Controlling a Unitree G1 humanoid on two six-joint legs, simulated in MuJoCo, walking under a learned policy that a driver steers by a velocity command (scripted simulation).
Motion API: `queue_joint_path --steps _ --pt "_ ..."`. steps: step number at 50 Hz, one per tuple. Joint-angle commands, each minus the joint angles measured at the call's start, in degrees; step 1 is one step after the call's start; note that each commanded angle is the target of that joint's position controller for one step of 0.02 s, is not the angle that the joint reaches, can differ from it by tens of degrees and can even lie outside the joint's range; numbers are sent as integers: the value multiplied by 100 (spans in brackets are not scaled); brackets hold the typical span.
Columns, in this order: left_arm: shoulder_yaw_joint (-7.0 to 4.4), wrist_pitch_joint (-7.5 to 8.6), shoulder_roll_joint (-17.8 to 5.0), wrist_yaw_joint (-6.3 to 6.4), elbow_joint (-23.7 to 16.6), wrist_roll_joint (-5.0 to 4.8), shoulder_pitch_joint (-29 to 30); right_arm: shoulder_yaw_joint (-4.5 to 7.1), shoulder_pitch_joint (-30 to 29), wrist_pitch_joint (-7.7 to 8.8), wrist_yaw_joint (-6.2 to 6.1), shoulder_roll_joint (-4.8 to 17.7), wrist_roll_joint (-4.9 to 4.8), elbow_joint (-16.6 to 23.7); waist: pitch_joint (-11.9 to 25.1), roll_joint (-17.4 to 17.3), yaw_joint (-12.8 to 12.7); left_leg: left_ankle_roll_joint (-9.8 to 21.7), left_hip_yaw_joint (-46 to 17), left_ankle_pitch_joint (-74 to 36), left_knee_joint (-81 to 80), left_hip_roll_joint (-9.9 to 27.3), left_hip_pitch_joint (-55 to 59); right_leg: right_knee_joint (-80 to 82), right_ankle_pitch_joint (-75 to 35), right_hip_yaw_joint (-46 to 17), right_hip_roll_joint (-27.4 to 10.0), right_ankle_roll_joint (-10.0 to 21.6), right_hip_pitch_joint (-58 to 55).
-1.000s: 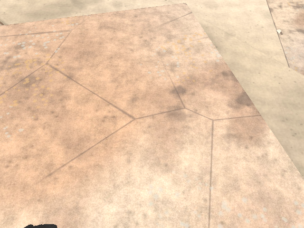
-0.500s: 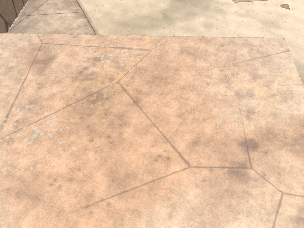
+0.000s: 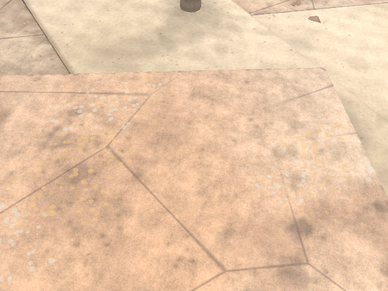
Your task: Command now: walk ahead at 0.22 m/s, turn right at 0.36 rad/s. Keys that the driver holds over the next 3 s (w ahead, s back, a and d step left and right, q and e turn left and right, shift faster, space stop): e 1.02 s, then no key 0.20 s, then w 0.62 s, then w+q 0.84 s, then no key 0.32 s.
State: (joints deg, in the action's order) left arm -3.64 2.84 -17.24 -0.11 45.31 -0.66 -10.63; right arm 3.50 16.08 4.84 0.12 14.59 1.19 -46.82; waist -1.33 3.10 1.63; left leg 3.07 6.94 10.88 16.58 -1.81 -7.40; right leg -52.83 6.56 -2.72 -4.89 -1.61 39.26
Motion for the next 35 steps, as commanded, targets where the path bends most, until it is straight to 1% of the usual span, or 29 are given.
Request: queue_joint_path --steps 1,2,4,6,7,8,9,10,11,12,13,14,15,16,17,18,19,21,23,25,27,28,29,30,31,32,33,34,35 --pt "17 13 -49 -104 -408 46 48 185 -535 46 -152 877 -31 421 223 -736 -129 742 -6 -3443 -379 1368 -296 981 -991 218 37 11 -775" --pt "11 5 -66 -152 -498 44 161 201 -459 3 -179 934 -54 380 265 -716 -74 741 -4 -3429 -305 1449 -97 1189 -1029 250 60 38 -782" --pt "-34 -22 -178 -241 -676 46 302 238 -401 -97 -209 1026 -120 328 297 -724 -28 708 -25 -3390 -35 1631 305 1459 -747 290 85 136 -699" --pt "-93 -45 -300 -319 -839 63 347 276 -453 -207 -245 1093 -203 324 297 -780 -64 615 -64 -3479 372 1781 572 1621 -188 379 147 291 -670" --pt "-130 -51 -365 -350 -878 71 250 296 -511 -263 -272 1128 -239 347 336 -801 -129 547 -55 -3701 699 1793 629 1725 87 480 243 381 -807" --pt "-184 -43 -441 -363 -850 69 -28 308 -581 -315 -303 1139 -273 378 450 -771 -278 433 21 -3971 1226 1697 618 2012 123 619 416 496 -1179" --pt "-294 -13 -642 -324 -734 79 -534 284 -522 -350 -317 1047 -273 385 720 -533 -498 212 197 -3848 2140 1378 459 2529 -491 693 657 670 -1961" --pt "-459 -14 -1195 -192 -762 106 -917 232 -253 -317 -295 938 -121 456 1163 314 -591 -215 332 -2261 3623 899 -518 2587 -3131 -427 -60 1062 -3233" --pt "-492 -56 -1650 -94 -912 170 -843 59 208 -262 -199 418 166 606 1677 1470 -128 -650 23 2898 5644 -154 -2526 2272 -5574 -2558 -1473 2243 -4809" --pt "-393 -66 -1311 -124 -1058 176 -896 75 119 -214 -93 727 -4 567 2635 861 -448 -600 -1256 2977 6327 -175 -2839 2703 -4295 -3247 -1681 2641 -5065" --pt "-344 -74 -1073 -136 -1168 131 -510 130 -325 -240 -64 929 -200 658 2082 373 -474 -521 -1326 2489 6341 44 -3157 2883 -3247 -2692 -1413 2379 -4604" --pt "-294 -117 -866 -103 -1185 19 -225 130 -543 -297 -107 889 -172 681 1510 -84 -358 -511 -1265 2046 5973 232 -3274 3024 -2301 -2257 -1120 2027 -3980" --pt "-238 -178 -721 -60 -1228 -29 -22 145 -659 -379 -174 886 -101 663 1124 -242 -254 -532 -1254 1778 5536 372 -3131 3200 -1629 -2017 -926 1815 -3302" --pt "-233 -227 -724 -25 -1279 11 134 164 -639 -451 -203 894 -82 700 934 -94 -94 -538 -1229 1580 5136 389 -2753 3357 -1178 -1860 -724 1705 -2697" --pt "-255 -263 -781 -5 -1337 80 223 153 -584 -490 -210 818 -73 700 861 85 -19 -559 -1131 1430 4790 298 -2484 3448 -1029 -1753 -551 1636 -2374" --pt "-280 -280 -826 23 -1368 117 232 131 -519 -497 -224 718 -76 679 872 212 -1 -601 -1081 1372 4443 225 -2339 3469 -1068 -1673 -463 1619 -2270" --pt "-306 -289 -879 61 -1379 124 188 112 -500 -491 -243 662 -79 657 934 267 -21 -649 -1081 1319 4141 176 -2246 3453 -1090 -1653 -428 1620 -2263" --pt "-347 -318 -958 137 -1402 81 143 81 -559 -486 -258 604 -76 648 1066 303 -83 -714 -1150 1079 3655 137 -2101 3417 -691 -1710 -380 1568 -2286" --pt "-361 -367 -969 182 -1454 62 188 84 -661 -488 -244 621 -93 667 1058 397 -144 -731 -1189 852 3288 95 -1958 3458 69 -1855 -310 1472 -2182" --pt "-363 -415 -957 187 -1495 69 208 101 -749 -466 -213 654 -114 706 970 525 -201 -705 -1208 809 2934 48 -1829 3495 659 -2066 -262 1390 -2115" --pt "-364 -456 -942 173 -1522 67 175 126 -769 -410 -169 692 -138 737 913 637 -251 -635 -1213 870 2527 1 -1702 3450 876 -2315 -255 1328 -2208" --pt "-363 -476 -934 169 -1536 57 167 141 -733 -377 -143 708 -151 739 890 677 -248 -579 -1198 868 2245 -20 -1593 3402 886 -2429 -245 1294 -2256" --pt "-361 -499 -924 171 -1555 33 202 160 -624 -343 -115 710 -160 715 868 693 -181 -503 -1144 730 1811 -45 -1368 3318 866 -2487 -194 1229 -2239" --pt "-355 -529 -905 182 -1573 -8 257 187 -423 -313 -86 716 -164 653 843 686 -52 -404 -1049 371 1162 -51 -957 3182 873 -2453 -71 1107 -2105" --pt "-325 -541 -795 195 -1568 -34 155 261 -230 -304 -84 898 -123 609 840 506 -8 -232 -1248 141 659 319 -402 2892 1187 -2285 167 879 -1761" --pt "-244 -543 -474 184 -1584 -1 -36 357 -95 -335 -116 1321 4 661 891 -563 -123 236 -2361 128 256 1623 197 1612 2258 -1552 720 533 -992" --pt "-311 -454 -635 157 -1820 -37 137 416 -302 -372 -97 1607 200 669 470 -2159 -241 1080 -3747 -613 -188 2477 -349 281 2899 -451 1400 255 -85" --pt "-439 -400 -1042 138 -1689 40 22 344 -691 -331 -127 1293 210 901 419 -1663 -278 1242 -3581 -901 -95 2529 -521 -817 2626 -699 996 85 -145" --pt "-494 -433 -1121 121 -1498 2 -158 270 -1017 -328 -174 991 111 985 406 -1239 -399 963 -2868 -1080 86 2155 -522 -1247 2238 -628 958 5 -184"
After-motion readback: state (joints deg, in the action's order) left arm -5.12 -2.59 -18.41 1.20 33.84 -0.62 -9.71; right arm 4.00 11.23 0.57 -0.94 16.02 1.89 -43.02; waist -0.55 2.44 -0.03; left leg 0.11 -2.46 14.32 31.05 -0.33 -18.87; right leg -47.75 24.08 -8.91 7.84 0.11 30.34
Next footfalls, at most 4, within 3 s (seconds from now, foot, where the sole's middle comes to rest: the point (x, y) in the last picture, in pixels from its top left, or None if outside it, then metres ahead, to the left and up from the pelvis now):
0.20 right None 0.22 -0.13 -0.78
0.62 left None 0.24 0.10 -0.78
1.04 right None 0.09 -0.12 -0.78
1.52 left None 0.26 0.03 -0.78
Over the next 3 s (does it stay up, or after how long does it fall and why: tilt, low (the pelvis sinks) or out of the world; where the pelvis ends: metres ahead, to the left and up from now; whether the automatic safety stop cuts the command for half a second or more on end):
stays up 0.76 -0.42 -0.02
